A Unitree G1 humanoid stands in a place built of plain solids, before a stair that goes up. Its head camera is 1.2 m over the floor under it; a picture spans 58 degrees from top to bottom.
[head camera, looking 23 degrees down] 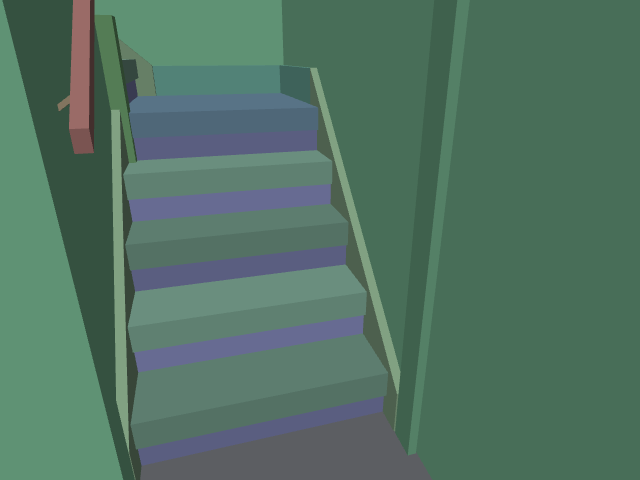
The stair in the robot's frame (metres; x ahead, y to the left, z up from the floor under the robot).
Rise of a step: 0.20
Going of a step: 0.22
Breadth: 0.83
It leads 15 degrees to the left of straight ahead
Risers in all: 5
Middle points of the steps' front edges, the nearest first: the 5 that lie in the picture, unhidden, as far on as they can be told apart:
1.08 0.16 0.19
1.30 0.22 0.39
1.51 0.29 0.59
1.72 0.35 0.79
1.94 0.39 0.99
